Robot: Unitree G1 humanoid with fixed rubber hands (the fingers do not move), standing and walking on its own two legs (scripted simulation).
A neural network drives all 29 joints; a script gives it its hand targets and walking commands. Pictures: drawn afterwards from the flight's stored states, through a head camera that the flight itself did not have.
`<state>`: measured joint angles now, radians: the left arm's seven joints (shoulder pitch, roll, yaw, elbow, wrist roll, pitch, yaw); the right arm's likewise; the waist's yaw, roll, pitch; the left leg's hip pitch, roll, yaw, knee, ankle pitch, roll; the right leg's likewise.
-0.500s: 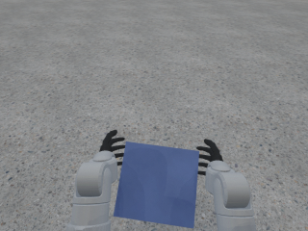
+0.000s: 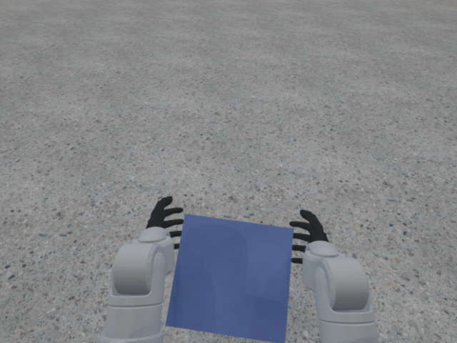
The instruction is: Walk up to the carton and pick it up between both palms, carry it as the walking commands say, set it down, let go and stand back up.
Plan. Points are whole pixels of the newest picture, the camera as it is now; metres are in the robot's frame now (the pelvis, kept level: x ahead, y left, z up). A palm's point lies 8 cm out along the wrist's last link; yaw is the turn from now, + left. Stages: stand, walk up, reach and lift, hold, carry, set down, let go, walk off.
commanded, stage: carry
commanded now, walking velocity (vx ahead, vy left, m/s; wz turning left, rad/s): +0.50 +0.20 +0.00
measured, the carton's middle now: (232, 269) +0.29 +0.01 -0.02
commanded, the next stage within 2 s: none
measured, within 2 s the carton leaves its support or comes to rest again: neither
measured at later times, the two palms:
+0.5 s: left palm (158, 203) +0.37 +0.15 +0.08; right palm (296, 207) +0.36 -0.11 +0.08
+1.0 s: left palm (158, 193) +0.38 +0.15 +0.10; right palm (296, 202) +0.37 -0.11 +0.09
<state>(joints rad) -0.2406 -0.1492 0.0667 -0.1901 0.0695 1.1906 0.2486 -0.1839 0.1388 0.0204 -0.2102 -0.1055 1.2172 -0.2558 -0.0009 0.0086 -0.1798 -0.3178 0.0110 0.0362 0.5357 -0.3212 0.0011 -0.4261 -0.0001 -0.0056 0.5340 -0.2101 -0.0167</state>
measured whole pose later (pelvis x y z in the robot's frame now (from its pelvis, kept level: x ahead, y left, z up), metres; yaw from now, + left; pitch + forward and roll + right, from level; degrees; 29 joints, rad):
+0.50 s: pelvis +0.09 +0.01 +0.00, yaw +1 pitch +7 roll +0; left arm -0.21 -0.14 0.04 -0.31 0.06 1.19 0.26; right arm -0.18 0.14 0.03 -0.33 -0.09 1.22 -0.27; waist 0.00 -0.02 -0.10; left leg -0.32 0.01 0.04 0.55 -0.35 0.01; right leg -0.35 -0.02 -0.05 0.60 -0.34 -0.01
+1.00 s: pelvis +0.10 +0.02 +0.00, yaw +1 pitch +6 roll -1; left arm -0.20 -0.14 0.02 -0.35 0.06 1.21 0.25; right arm -0.14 0.13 0.03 -0.37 -0.08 1.23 -0.27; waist 0.00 0.01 -0.11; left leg -0.27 0.02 0.04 0.55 -0.37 0.00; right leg -0.33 -0.02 -0.06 0.58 -0.30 0.00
